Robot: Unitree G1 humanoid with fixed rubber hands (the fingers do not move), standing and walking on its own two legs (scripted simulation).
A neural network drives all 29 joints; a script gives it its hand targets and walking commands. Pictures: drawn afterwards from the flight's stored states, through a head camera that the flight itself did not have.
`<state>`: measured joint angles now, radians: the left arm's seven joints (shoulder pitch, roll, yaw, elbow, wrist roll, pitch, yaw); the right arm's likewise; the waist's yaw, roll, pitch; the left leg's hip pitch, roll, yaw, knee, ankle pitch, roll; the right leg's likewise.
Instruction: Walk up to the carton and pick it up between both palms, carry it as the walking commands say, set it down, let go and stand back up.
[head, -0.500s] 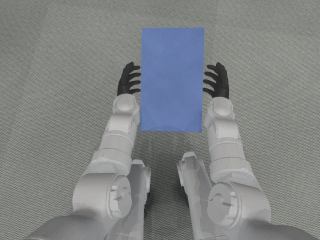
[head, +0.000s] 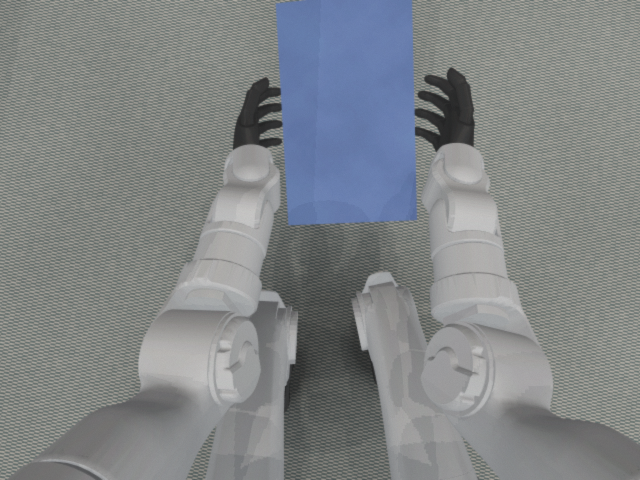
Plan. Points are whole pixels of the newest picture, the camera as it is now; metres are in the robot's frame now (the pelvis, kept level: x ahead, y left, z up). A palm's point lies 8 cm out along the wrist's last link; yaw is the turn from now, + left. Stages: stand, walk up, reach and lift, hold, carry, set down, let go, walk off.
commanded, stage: set down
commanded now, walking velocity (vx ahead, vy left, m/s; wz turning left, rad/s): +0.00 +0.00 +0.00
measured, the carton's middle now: (350, 127) +0.51 -0.08 -0.19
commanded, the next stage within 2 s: none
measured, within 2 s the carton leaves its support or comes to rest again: neither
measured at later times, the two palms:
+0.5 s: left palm (263, 150) +0.50 +0.05 -0.20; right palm (430, 153) +0.47 -0.18 -0.18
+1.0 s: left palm (267, 151) +0.53 +0.05 -0.29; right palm (413, 158) +0.48 -0.19 -0.28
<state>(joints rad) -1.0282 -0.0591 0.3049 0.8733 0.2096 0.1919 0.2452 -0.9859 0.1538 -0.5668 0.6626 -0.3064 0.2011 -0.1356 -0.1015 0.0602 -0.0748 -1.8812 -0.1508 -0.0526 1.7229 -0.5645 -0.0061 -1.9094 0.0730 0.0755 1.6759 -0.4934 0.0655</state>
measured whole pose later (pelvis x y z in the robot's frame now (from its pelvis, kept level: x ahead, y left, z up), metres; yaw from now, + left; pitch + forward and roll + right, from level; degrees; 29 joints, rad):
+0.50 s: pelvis -0.02 -0.01 -0.07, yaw +1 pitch +42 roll +0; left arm -1.27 0.04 0.31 0.98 0.17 0.22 0.21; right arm -1.19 0.10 -0.59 0.71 -0.31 0.23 -0.15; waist -0.10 0.05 0.08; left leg -2.09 -0.16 -0.03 1.93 -0.57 -0.03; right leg -2.12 0.09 0.08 1.89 -0.49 0.07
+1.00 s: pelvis -0.01 +0.00 -0.11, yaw +0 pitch +41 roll -1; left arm -1.43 0.14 0.18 1.03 0.06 0.21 0.21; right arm -1.31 0.00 -0.56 0.76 -0.20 0.21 -0.09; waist -0.11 0.05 0.28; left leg -2.19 -0.18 -0.03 2.10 -0.62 -0.03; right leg -2.21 0.09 0.06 2.05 -0.54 0.09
